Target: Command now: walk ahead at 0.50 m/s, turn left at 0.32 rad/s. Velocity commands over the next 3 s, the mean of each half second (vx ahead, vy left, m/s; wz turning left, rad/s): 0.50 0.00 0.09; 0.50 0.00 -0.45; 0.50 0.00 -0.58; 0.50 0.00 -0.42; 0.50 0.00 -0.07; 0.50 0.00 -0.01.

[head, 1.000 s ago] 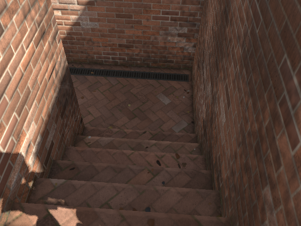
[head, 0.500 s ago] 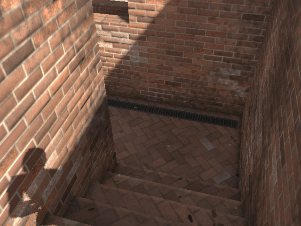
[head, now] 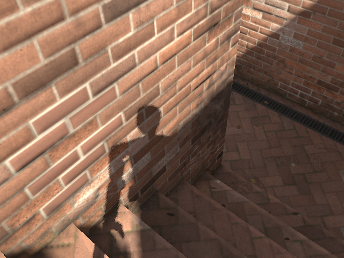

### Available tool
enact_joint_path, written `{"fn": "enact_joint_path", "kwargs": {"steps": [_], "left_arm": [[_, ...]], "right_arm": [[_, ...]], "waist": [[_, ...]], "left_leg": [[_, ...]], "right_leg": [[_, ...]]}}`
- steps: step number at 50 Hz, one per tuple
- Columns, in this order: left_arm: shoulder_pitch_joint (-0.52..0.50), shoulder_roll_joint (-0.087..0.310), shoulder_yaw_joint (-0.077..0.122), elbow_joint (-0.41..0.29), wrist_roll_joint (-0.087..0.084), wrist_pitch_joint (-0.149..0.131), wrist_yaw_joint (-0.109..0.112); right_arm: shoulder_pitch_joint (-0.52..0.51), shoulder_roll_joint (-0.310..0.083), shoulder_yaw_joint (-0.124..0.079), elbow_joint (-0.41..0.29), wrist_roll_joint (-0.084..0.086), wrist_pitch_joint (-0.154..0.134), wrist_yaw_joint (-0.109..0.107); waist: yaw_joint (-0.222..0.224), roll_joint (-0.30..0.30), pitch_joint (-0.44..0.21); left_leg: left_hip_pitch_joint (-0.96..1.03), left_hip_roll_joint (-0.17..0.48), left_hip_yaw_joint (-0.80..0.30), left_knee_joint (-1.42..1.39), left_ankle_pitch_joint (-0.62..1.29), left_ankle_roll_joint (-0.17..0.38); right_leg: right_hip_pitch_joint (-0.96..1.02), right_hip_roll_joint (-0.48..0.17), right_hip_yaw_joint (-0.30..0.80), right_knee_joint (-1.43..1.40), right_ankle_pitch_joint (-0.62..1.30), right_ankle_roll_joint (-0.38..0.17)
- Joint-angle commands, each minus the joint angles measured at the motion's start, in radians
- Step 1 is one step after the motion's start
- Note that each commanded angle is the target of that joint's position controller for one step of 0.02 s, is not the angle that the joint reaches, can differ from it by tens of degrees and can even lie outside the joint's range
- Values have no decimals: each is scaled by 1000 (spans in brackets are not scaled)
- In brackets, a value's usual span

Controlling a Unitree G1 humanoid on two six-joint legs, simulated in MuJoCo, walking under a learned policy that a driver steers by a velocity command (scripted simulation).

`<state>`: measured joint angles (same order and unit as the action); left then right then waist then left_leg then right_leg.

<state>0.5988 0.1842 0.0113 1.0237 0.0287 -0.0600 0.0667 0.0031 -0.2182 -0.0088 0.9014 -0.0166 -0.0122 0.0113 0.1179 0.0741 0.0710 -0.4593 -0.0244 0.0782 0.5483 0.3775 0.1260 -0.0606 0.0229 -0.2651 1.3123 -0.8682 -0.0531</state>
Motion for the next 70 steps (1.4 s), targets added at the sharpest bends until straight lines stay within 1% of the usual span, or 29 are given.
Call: {"fn": "enact_joint_path", "kwargs": {"steps": [1, 3, 6, 7, 10, 12, 19, 22, 23, 24, 25, 27, 29, 31, 35, 39, 45, 47, 49, 51, 52, 54, 55, 56, 58, 61, 62, 66, 70], "left_arm": [[-217, 202, 57, -44, -20, -11, -18], [16, 111, 42, -97, -57, -21, -31], [-98, 104, 34, -95, 21, 7, -43], [-173, 126, 38, -93, 62, 28, -42], [-125, 124, 51, -48, 16, 65, -50], [-191, 113, 46, -70, 29, 69, -74], [-257, 145, 42, -71, 11, 51, -71], [-26, 181, 50, 7, 4, 53, -68], [96, 177, 68, 31, -18, 52, -80], [46, 172, 51, 44, -42, 51, -110], [30, 186, 13, 36, -23, 29, -120], [106, 246, 40, 73, -16, 7, -104], [-51, 221, 26, 42, 14, 1, -93], [-61, 152, -6, 31, 14, -22, -63], [-89, 226, 17, -7, -21, -24, -71], [47, 123, 1, 14, -10, -33, -27], [-36, 70, -4, -15, -8, -48, -71], [-2, 87, 9, -1, 11, -31, -52], [-137, 184, 35, -8, 8, -18, -59], [-17, 137, 53, -15, -42, 4, -54], [97, 91, 33, -22, -62, 16, -28], [-74, 104, 31, -49, 5, 29, -29], [-163, 133, 38, -105, 28, 40, -50], [-280, 172, 54, -122, 69, 49, -54], [-292, 92, 46, -146, 43, 70, -60], [-230, 81, 49, -140, 38, 101, -59], [-294, 121, 67, -165, 34, 91, -63], [-487, 48, 35, -247, 32, 70, -94], [-626, 64, 26, -287, -10, 47, -102]], "right_arm": [[543, -180, -64, 170, -16, 17, -19], [529, -200, -43, 164, -5, 0, 4], [208, -125, -42, 98, 22, -26, -24], [214, -122, -39, 97, 16, -34, -34], [347, -82, -39, 151, 4, -64, -28], [366, -63, -35, 161, 32, -54, -34], [331, -114, -56, 112, -5, -21, -68], [341, -91, -55, 130, -25, 7, -83], [271, -118, -74, 136, -13, 13, -89], [230, 15, -39, 95, -25, 17, -85], [317, 52, -26, 15, 10, 4, -74], [327, -13, -17, 16, -25, -3, -62], [165, -121, -40, 18, -45, 17, -56], [102, -83, -28, -1, -12, 18, -45], [159, -45, -29, 37, -20, 36, -22], [-195, -83, -43, -75, -20, -22, -17], [-142, -14, -22, -125, 11, -31, -2], [0, -53, -33, -80, 32, -45, -21], [395, -131, -75, 23, 28, -34, -41], [527, -195, -82, 58, -42, -36, -25], [558, -175, -65, 61, -56, -46, 4], [501, -80, -55, 7, -25, -62, 16], [408, -134, -70, -7, -11, -75, -2], [386, -90, -55, 12, 7, -91, -16], [416, -84, -39, 46, 17, -111, -27], [412, -168, -54, 44, 29, -116, -30], [439, -70, -36, 82, 48, -123, -34], [458, -36, -10, 95, 32, -109, -53], [518, -76, -24, 91, 4, -93, -53]], "waist": [[-413, 9, -9], [-182, 110, -188], [-41, -27, -85], [-59, -47, -20], [-31, -71, -43], [-37, 16, -33], [-50, 38, 51], [19, -62, 27], [144, -182, -35], [77, -357, -3], [-106, -390, -42], [-69, -423, -152], [-109, -164, 53], [-147, -54, 123], [-152, -247, 0], [0, -159, 99], [62, -136, 52], [60, -119, 39], [-166, -180, -122], [-165, 126, -223], [-118, 153, -323], [-165, 43, -270], [-120, 54, -210], [-125, -35, -84], [-83, -23, 13], [-41, 70, -107], [-44, 44, -91], [-103, 4, -10], [-193, 31, 130]], "left_leg": [[736, 96, -127, -207, 21, 122], [1013, 398, -372, 163, 717, 186], [360, 335, -378, -124, -454, 195], [141, 319, -379, -163, -398, 207], [-50, 192, -259, 22, -396, 143], [-74, 162, -303, 90, -678, 112], [-184, 138, -214, 360, -700, 48], [-30, 95, -116, 868, -310, 64], [-94, -4, -53, 1317, -481, 64], [-374, -134, -3, 1742, -1141, 73], [-598, -94, -33, 1753, -1133, 72], [-770, -17, -89, 1514, -1081, 30], [-745, 16, -109, 1312, -985, -41], [-641, 70, -147, 846, -607, -113], [-118, 18, -38, 614, -263, -98], [-520, 43, -152, 175, -89, -116], [51, -6, -65, -185, 103, -124], [115, 49, -105, -359, 157, -139], [465, 137, -160, -363, 247, -120], [977, 314, -184, -34, 738, -58], [1154, 500, -314, 203, 941, 60], [861, 437, -300, 77, 303, 105], [582, 483, -417, -51, -194, 194], [367, 445, -377, -90, -121, 168], [93, 371, -248, -94, 82, 123], [111, 392, -219, -24, 149, 101], [166, 286, -130, 35, -117, 22], [-6, 238, -50, 130, -779, -49], [20, 263, -3, 292, -712, -45]], "right_leg": [[-629, -39, 192, 568, 644, -10], [-931, 8, 366, 573, -8, -31], [-750, -112, 378, -40, 485, 19], [-585, -95, 335, -121, 576, 56], [-448, -73, 350, -238, 1021, 59], [-473, -63, 338, -285, 1120, 58], [-204, -18, 278, -526, 1115, 30], [-54, -87, 320, -949, 906, -57], [110, -142, 323, -1105, 1057, -126], [124, -173, 348, -816, 1341, -116], [189, -224, 468, -500, 1942, -62], [223, -370, 876, -762, 1125, -226], [-76, -306, 956, -888, 636, -215], [-232, -247, 839, -788, 901, -174], [-416, -182, 706, -814, 1207, -109], [14, -124, 804, -673, 815, -188], [-251, 30, 677, -501, 774, -143], [-127, 69, 679, -318, 824, -134], [-212, 62, 654, 112, 1011, -145], [-704, 217, 463, 691, -76, -62], [-942, 135, 441, 758, -112, -42], [-984, 13, 393, 611, 123, -41], [-912, -26, 398, 428, 358, -15], [-843, -53, 461, 271, 526, 11], [-686, -36, 416, -14, 733, 62], [-589, -4, 340, 43, 855, 26], [-639, -32, 430, -157, 1096, 9], [-463, 41, 354, -491, 1509, -14], [-383, 15, 267, -763, 1466, 1]]}}
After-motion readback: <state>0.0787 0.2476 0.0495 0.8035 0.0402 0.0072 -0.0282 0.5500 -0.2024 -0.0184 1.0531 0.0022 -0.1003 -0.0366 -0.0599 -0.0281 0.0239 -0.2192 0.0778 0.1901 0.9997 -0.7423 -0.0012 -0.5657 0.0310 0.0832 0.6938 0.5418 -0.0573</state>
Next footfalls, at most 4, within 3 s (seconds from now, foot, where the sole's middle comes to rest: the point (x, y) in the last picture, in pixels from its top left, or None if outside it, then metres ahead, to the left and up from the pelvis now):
0.02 left None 0.15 0.05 -0.82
0.48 right None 0.32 -0.14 -1.01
1.00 left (201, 248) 0.71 0.01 -1.20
1.52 right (250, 244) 0.84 -0.27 -1.39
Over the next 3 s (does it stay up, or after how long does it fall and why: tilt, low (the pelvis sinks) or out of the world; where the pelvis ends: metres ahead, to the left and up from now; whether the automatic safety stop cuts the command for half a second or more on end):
stays up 1.45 -0.55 -1.11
